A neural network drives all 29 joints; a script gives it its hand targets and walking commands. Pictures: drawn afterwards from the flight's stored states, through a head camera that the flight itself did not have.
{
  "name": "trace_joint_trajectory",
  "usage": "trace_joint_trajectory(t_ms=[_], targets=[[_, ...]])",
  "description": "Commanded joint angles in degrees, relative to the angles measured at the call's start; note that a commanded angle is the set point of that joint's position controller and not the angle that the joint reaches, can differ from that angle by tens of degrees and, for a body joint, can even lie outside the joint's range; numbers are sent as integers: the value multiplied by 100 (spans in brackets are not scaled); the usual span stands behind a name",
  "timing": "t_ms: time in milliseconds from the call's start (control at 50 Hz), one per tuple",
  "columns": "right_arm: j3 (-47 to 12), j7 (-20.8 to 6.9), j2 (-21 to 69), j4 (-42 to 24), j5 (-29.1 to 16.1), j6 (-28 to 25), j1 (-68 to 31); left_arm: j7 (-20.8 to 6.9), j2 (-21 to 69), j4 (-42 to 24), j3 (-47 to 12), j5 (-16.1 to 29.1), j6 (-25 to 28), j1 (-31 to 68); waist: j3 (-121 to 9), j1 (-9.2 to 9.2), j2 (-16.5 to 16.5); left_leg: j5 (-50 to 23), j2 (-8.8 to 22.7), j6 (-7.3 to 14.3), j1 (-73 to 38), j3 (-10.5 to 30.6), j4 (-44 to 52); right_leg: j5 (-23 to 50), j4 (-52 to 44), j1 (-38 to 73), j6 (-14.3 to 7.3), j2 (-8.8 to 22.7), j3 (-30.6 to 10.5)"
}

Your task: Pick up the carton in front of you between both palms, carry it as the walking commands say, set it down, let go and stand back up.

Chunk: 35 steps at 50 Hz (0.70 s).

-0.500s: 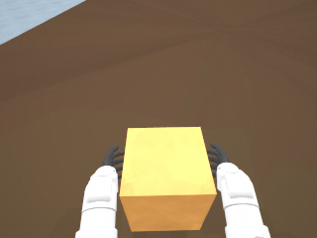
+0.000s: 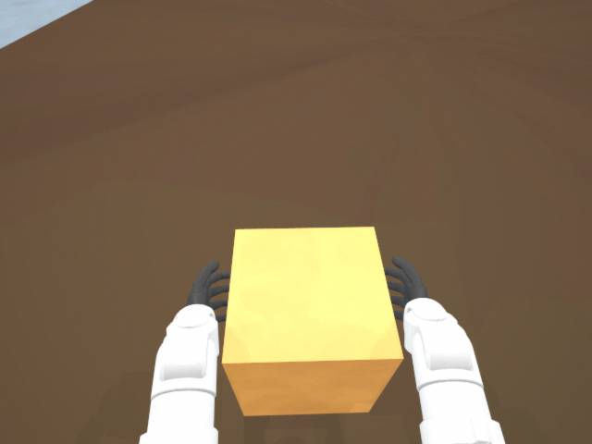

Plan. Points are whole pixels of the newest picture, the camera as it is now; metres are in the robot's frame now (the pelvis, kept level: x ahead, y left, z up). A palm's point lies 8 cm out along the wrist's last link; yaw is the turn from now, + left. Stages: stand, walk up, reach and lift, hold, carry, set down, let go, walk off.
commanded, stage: hold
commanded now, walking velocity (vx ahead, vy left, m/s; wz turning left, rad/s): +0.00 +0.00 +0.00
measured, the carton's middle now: (305, 326) +0.31 +0.00 -0.05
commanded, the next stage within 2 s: set down in 0.04 s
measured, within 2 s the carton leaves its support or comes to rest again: neither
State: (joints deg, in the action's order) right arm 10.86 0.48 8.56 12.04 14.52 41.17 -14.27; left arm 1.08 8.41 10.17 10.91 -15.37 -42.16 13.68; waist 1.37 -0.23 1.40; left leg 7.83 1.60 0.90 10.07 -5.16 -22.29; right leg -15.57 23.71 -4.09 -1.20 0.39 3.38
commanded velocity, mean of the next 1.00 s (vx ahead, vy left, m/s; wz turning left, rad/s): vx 0.00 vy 0.00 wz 0.00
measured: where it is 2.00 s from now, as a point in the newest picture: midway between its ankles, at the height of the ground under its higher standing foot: outside the picture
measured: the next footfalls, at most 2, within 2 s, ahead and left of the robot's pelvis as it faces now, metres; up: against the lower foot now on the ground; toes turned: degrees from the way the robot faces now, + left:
none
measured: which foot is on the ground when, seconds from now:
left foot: down 0.00-1.00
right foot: down 0.00-1.00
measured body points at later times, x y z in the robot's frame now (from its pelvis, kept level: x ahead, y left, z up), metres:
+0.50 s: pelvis -0.05 +0.02 -0.03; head +0.04 +0.02 +0.41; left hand +0.36 +0.12 -0.03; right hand +0.32 -0.18 -0.03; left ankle +0.05 +0.11 -0.74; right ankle -0.02 -0.10 -0.74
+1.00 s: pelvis -0.05 +0.01 -0.15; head +0.20 +0.00 +0.22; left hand +0.43 +0.12 -0.24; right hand +0.39 -0.18 -0.23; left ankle +0.05 +0.11 -0.74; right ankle -0.02 -0.10 -0.74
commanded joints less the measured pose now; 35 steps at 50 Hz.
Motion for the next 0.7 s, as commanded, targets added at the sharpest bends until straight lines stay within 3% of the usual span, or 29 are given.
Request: trace_joint_trajectory(t_ms=[0, 80, 160, 200, 260, 280, 320, 380, 440, 540, 620, 680], targets=[[-2731, -1171, 5037, -267, -1248, -312, -2381, -1277, 5090, -394, -2977, 1402, 298, 2533, -1687, 105, 34, -1999, -609, -24, -1946, 1024, -79, 2366, -502, -277, -15, -391, -1037], [-2501, -1234, 4998, 12, -1141, -392, -2959, -1250, 5033, -86, -2669, 1183, 346, 2924, -1259, -23, -52, -1009, -601, 24, -1902, 944, -54, 1188, -612, -734, -92, -322, -1044], [-1776, -1341, 4903, 1014, -722, -642, -4037, -1345, 5005, 814, -1924, 854, 528, 4032, -645, -93, 5, 400, -569, 32, -1481, 905, -172, -384, -548, -1231, -257, -259, -947], [-1257, -1365, 4927, 1636, -433, -862, -4761, -1403, 4980, 1389, -1520, 659, 680, 4812, -656, -18, 91, 1132, -560, 6, -1460, 941, -311, -1105, -439, -1497, -321, -224, -909], [-375, -1298, 4619, 2340, 87, -1126, -5402, -1355, 4900, 2106, -828, 289, 870, 5449, -533, 69, -178, 1796, -514, -45, -1028, 1041, -398, -1334, -62, -1581, -327, -341, -814], [-92, -1264, 4434, 2528, 295, -1167, -5315, -1289, 4837, 2287, -590, 141, 914, 5355, -416, 89, -312, 1702, -473, -98, -717, 1038, -359, -1038, 112, -1418, -286, -437, -748], [495, -1178, 4096, 2729, 625, -1285, -5571, -1213, 4544, 2625, -49, -199, 1028, 5544, -438, 236, -310, 1940, -506, -64, -579, 1039, -545, -1244, 310, -1849, -269, -467, -731], [1071, -1088, 3522, 2876, 965, -1450, -5412, -1097, 3836, 2910, 685, -675, 1260, 5292, -440, 174, -280, 1658, -577, -55, -30, 941, -806, -1034, 664, -2285, -199, -525, -642], [1262, -1046, 3136, 2820, 1053, -1732, -5375, -1018, 3182, 2967, 1085, -957, 1645, 5140, -654, 41, -241, 1261, -663, -15, 569, 855, -1216, -812, 1071, -2813, -86, -599, -538], [661, -1098, 3415, 2737, 686, -2496, -5595, -966, 3448, 2885, 659, -771, 2454, 5322, -1687, -75, -153, 328, -819, -4, 1215, 839, -2126, -297, 1841, -3867, 67, -759, -470], [-483, -1136, 4214, 2568, 87, -3145, -5838, -1018, 4250, 2677, -590, -151, 3133, 5795, -3350, 74, -61, -674, -878, -27, 1386, 895, -2999, 473, 2591, -4423, 138, -851, -469], [-1452, -1127, 4564, 1936, -469, -3346, -6199, -1088, 4647, 2128, -1690, 467, 3321, 6287, -5719, 184, -208, -1889, -847, -34, 949, 987, -3768, 1352, 3243, -4761, 201, -931, -454]])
